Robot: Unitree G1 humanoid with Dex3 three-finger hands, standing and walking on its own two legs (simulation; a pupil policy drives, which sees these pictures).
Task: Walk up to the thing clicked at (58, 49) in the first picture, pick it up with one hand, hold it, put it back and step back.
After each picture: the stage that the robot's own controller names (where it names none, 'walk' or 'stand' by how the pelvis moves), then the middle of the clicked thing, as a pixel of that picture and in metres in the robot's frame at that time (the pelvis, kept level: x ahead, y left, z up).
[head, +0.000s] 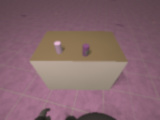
stand; (58, 47) +0.67 +0.36 -0.02
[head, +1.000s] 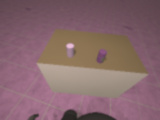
walk; (70, 50) +0.60 +0.20 +0.00
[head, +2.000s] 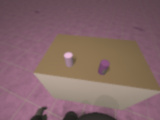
stand; (69, 59) +0.48 +0.21 -0.01
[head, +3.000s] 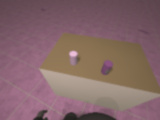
stand; (73, 58) +0.52 +0.18 -0.02
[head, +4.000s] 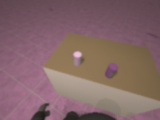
stand; (77, 59) +0.51 +0.14 -0.01
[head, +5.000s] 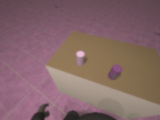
stand; (80, 58) +0.50 +0.12 -0.01
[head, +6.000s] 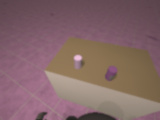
stand; (78, 62) +0.50 +0.14 -0.03
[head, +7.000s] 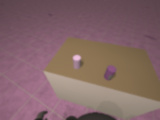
stand; (77, 62) +0.51 +0.14 -0.03
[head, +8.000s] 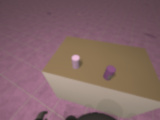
rise first; (75, 62) +0.50 +0.15 -0.03
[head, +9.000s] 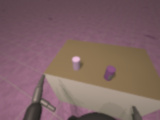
rise first; (76, 63) +0.49 +0.17 -0.02
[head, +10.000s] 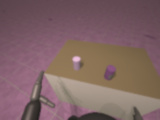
go down; (76, 63) +0.50 +0.17 -0.02
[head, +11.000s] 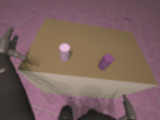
go down; (64, 53) +0.48 +0.16 +0.04
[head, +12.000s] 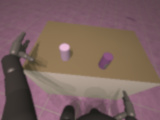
approach; (65, 52) +0.49 +0.16 +0.04
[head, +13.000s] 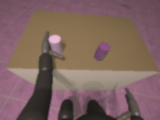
close; (56, 45) +0.50 +0.18 +0.07
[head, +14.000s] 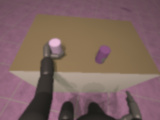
lift; (56, 48) +0.49 +0.19 +0.07
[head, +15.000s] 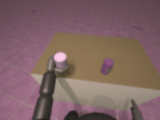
lift; (61, 62) +0.36 +0.19 +0.13
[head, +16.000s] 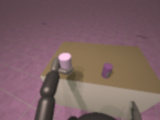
hold; (66, 64) +0.32 +0.16 +0.18
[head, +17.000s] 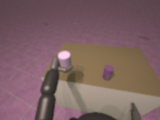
hold; (65, 62) +0.33 +0.17 +0.19
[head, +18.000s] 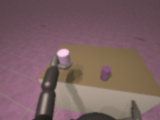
crouch; (64, 59) +0.35 +0.17 +0.19
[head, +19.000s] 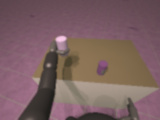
crouch; (62, 46) +0.46 +0.17 +0.18
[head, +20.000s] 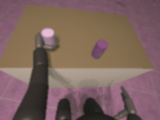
lower; (49, 39) +0.53 +0.20 +0.08
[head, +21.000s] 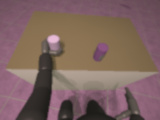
lower; (55, 45) +0.51 +0.18 +0.07
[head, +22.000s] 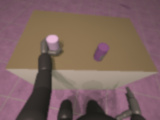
lower; (54, 45) +0.51 +0.19 +0.07
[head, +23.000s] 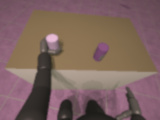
lower; (53, 44) +0.51 +0.19 +0.07
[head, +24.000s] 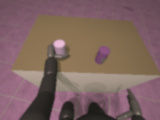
open; (60, 49) +0.49 +0.16 +0.06
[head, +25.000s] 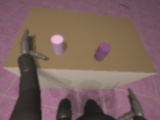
rise; (58, 45) +0.49 +0.16 +0.07
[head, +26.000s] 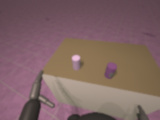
sink last; (76, 62) +0.47 +0.16 +0.03
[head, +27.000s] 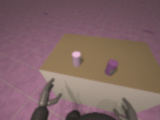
stand; (76, 59) +0.49 +0.16 +0.03
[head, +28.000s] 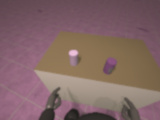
stand; (73, 58) +0.48 +0.16 +0.05
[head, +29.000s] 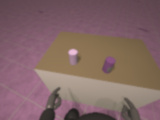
stand; (73, 57) +0.49 +0.16 +0.05
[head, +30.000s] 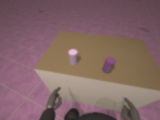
stand; (73, 57) +0.49 +0.16 +0.05
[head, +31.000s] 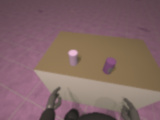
stand; (73, 58) +0.48 +0.16 +0.05
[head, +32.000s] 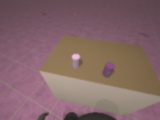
stand; (75, 61) +0.49 +0.15 +0.00
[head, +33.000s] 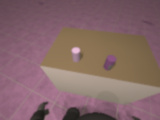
walk; (76, 55) +0.52 +0.14 -0.01
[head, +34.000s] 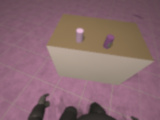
walk; (79, 35) +0.72 +0.14 +0.00
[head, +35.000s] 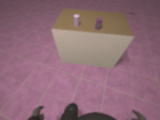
walk; (76, 20) +1.04 +0.27 +0.00
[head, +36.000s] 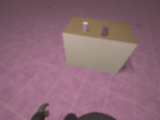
stand; (85, 27) +1.12 +0.15 -0.02
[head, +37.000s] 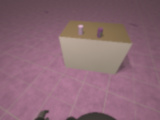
stand; (80, 30) +1.12 +0.19 -0.03
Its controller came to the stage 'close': yes
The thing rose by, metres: 0.20
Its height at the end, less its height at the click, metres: +0.00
